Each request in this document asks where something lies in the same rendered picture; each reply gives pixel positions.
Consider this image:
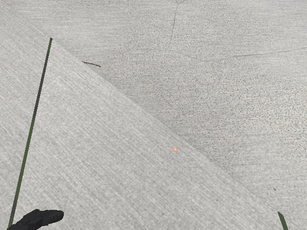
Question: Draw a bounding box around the robot left hand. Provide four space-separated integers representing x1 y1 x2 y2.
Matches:
7 209 64 230

